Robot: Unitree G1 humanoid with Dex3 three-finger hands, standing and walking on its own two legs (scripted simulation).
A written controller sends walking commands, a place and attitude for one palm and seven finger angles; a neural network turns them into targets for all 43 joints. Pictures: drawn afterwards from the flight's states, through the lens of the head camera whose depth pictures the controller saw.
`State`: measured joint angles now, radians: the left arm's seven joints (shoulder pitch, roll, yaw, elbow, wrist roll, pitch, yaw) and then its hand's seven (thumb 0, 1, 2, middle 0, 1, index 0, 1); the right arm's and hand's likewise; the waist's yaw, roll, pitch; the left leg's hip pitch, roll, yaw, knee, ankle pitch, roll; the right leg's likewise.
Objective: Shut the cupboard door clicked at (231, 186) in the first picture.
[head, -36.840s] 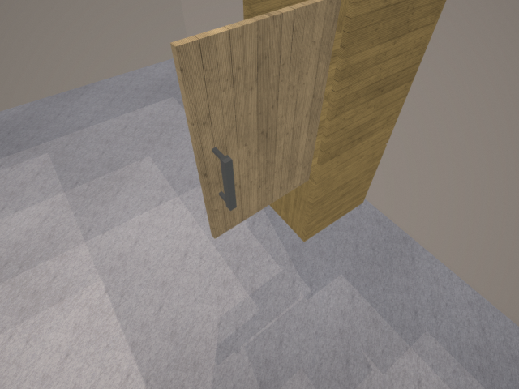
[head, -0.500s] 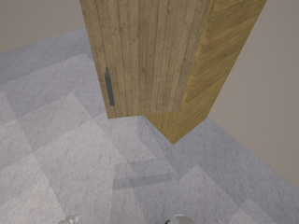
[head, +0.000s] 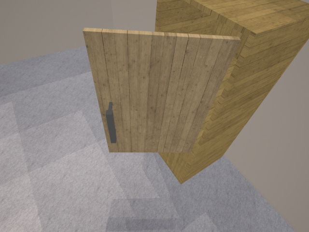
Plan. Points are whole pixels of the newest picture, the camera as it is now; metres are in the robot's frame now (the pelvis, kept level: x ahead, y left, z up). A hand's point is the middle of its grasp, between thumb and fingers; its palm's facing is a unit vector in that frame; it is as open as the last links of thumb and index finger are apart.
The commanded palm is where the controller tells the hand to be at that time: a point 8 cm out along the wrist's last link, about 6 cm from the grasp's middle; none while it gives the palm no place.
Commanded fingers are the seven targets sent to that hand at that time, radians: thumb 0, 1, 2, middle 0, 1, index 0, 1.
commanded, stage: come to a stop and stand still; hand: left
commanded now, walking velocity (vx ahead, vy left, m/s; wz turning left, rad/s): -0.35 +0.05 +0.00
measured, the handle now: (112, 123) +0.48 +0.18 -0.08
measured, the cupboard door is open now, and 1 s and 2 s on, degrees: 59 59 59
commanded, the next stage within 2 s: look again from close up in 1.00 s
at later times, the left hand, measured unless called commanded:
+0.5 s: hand out of the picture +0.06 +0.21 -0.19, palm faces +0.06 -0.97 -0.25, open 7.4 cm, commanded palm none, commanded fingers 0.00 0.90 0.90 -0.20 -0.30 -0.20 -0.30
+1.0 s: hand out of the picture +0.03 +0.23 -0.16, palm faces -0.03 -0.97 -0.22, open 7.3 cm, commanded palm none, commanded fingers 0.00 0.90 0.90 -0.20 -0.30 -0.20 -0.30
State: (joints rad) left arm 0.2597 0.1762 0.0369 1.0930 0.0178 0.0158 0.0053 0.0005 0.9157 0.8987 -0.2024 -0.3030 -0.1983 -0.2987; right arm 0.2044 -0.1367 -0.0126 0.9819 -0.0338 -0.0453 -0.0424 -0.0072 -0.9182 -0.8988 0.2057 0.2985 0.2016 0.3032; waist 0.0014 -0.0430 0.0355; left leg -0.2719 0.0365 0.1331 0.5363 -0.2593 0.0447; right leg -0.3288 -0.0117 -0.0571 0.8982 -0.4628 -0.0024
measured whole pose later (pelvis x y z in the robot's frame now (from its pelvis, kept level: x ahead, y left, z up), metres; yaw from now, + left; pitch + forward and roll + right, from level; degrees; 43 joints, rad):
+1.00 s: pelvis -0.01 +0.05 +0.00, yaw -2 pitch +0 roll +1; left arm 0.27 0.16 -0.01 1.01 0.02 0.02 0.03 0.00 0.91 0.90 -0.21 -0.30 -0.20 -0.30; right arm 0.32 -0.21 -0.01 1.01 -0.02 -0.01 -0.02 0.00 -0.91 -0.90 0.20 0.30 0.20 0.30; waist 0.00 0.02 0.02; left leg -0.18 -0.08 0.15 0.41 -0.23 0.11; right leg -0.27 -0.05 0.03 0.49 -0.22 0.02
